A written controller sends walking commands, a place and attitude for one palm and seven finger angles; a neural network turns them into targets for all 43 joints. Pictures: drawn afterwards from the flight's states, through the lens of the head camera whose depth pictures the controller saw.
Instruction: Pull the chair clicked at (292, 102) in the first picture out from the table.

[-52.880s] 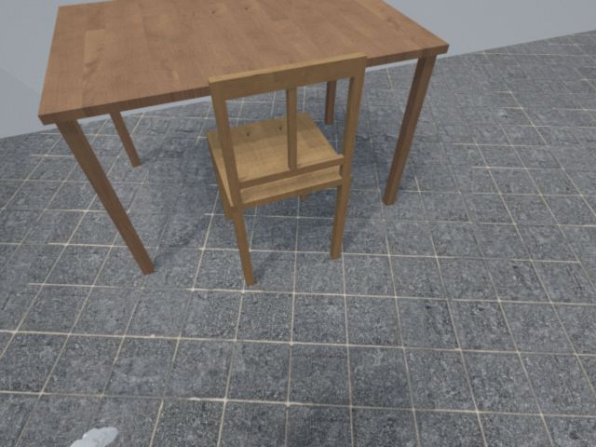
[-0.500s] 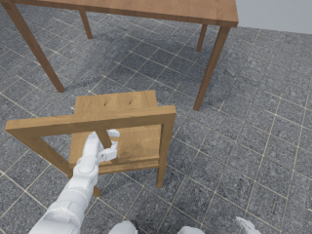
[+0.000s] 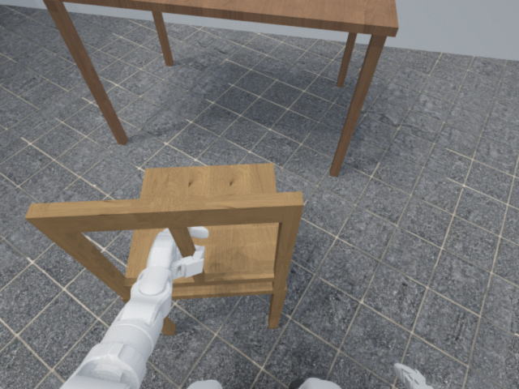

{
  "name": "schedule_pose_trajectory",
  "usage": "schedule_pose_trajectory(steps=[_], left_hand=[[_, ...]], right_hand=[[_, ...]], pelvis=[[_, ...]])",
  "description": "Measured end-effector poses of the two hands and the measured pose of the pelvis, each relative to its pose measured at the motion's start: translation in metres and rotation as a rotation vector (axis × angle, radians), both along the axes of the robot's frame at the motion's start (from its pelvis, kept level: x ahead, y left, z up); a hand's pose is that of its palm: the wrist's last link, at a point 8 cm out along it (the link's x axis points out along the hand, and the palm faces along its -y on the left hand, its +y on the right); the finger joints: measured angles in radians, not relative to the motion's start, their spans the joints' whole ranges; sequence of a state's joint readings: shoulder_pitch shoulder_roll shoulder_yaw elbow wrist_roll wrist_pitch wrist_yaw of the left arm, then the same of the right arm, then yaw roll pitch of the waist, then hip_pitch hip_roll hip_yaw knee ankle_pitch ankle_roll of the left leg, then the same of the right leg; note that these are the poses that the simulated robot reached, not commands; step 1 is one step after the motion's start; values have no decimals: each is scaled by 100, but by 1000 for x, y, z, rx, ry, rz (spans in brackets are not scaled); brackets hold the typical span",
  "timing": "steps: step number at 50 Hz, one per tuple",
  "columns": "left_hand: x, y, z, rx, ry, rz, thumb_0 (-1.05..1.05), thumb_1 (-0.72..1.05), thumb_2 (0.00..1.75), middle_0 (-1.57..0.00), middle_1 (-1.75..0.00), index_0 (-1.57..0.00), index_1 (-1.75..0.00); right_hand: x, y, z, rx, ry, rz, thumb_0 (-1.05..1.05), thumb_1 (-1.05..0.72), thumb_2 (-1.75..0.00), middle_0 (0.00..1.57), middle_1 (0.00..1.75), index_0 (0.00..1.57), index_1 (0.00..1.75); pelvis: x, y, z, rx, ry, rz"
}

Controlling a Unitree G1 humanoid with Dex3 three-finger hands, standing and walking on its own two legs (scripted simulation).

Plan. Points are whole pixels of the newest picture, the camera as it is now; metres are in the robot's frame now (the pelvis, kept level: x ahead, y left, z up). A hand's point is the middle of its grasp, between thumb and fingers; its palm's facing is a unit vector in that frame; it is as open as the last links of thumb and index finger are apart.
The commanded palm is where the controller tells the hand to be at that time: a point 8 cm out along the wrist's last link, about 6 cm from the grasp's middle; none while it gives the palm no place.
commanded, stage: stop walking, hand still on the chair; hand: left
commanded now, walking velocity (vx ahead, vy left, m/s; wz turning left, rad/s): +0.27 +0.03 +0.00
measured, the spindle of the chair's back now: (189, 254) +0.35 +0.15 -0.09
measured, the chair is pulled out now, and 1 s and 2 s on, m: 0.61 0.65 0.65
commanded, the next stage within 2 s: open the thumb and straighten the fingers in 0.80 s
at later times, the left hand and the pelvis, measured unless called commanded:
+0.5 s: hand (192, 283) +0.28 +0.13 -0.06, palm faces -0.04 -0.99 -0.17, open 5.5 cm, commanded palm +0.27 +0.18 -0.05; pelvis +0.02 +0.01 +0.01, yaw -1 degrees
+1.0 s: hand (192, 281) +0.29 +0.13 -0.06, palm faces -0.01 -0.99 -0.13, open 5.6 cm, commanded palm +0.26 +0.18 -0.04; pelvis +0.03 +0.00 +0.01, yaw +0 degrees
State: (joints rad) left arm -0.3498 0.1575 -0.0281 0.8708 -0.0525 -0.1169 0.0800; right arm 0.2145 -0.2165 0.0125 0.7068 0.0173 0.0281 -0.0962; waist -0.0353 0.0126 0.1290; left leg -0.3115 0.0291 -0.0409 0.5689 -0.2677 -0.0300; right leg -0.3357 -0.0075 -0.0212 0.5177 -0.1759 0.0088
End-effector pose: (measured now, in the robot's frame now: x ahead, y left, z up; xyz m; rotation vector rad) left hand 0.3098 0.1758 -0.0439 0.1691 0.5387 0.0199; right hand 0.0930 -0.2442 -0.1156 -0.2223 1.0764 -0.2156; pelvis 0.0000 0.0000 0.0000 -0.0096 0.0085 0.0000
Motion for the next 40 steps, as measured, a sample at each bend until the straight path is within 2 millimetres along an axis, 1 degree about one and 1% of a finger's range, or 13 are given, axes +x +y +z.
schedule_pose_trajectory(steps=[5, 8, 12, 16, 20, 27, 31, 35, 40], left_hand=[[-23, 0, 1, 3, 10, 22, 8, 67, 80, -29, -122, -50, -145], [-33, 0, 1, 2, 16, 26, 8, 66, 80, -29, -121, -50, -145], [-40, 1, 1, 5, 21, 17, 8, 66, 80, -30, -121, -50, -145], [-42, 2, 1, 5, 21, 5, 8, 66, 80, -30, -122, -50, -145], [-41, 2, 1, 4, 19, -6, 8, 66, 80, -29, -123, -50, -145], [-41, 2, 1, 1, 20, -10, 8, 66, 79, -28, -123, -50, -145], [-42, 2, 1, -2, 23, -2, 8, 67, 80, -28, -124, -50, -145], [-42, 2, 1, -4, 26, 6, 8, 67, 80, -28, -124, -50, -145], [-42, 1, 1, -6, 28, 12, 8, 67, 80, -27, -124, -50, -145]], right_hand=[[-5, 12, 1, 52, -44, -3, 1, -91, -90, 20, 30, 20, 30], [-6, 12, 2, 51, -56, -3, 1, -91, -90, 21, 30, 21, 30], [-5, 7, 4, 30, -62, -9, 1, -91, -90, 21, 30, 21, 30], [3, 3, 8, 7, -73, -15, 1, -91, -90, 20, 30, 20, 30], [17, 2, 12, -1, -98, -12, 1, -91, -90, 20, 30, 20, 30], [47, 8, 19, 10, -158, 11, 1, -91, -90, 20, 30, 20, 30], [60, 12, 23, 19, -183, 27, 1, -91, -90, 20, 30, 20, 30], [67, 14, 25, 25, -190, 37, 1, -91, -90, 20, 30, 20, 30], [69, 13, 24, 25, -178, 39, 1, -91, -90, 20, 30, 20, 30]], pelvis=[[-6, -4, 2, 2, -12, -10], [-3, -4, 4, 5, -17, -12], [3, 0, 5, 7, -23, -13], [12, 4, 6, 10, -26, -14], [19, 6, 7, 11, -28, -17], [27, 6, 8, 13, -32, -19], [29, 5, 9, 12, -32, -16], [31, 3, 9, 11, -29, -14], [33, 2, 9, 10, -28, -11]])
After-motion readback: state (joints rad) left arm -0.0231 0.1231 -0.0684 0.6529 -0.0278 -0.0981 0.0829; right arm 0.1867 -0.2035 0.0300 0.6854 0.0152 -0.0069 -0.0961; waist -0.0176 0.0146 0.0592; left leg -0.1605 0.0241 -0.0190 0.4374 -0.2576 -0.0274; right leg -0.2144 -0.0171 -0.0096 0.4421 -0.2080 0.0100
